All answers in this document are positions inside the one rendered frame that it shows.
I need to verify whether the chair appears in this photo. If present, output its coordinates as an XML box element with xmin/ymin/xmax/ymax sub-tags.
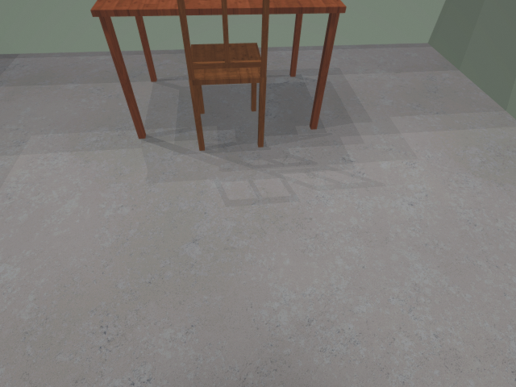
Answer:
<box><xmin>177</xmin><ymin>0</ymin><xmax>270</xmax><ymax>151</ymax></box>

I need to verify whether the table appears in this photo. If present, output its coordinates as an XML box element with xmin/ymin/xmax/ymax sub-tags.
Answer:
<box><xmin>90</xmin><ymin>0</ymin><xmax>346</xmax><ymax>139</ymax></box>

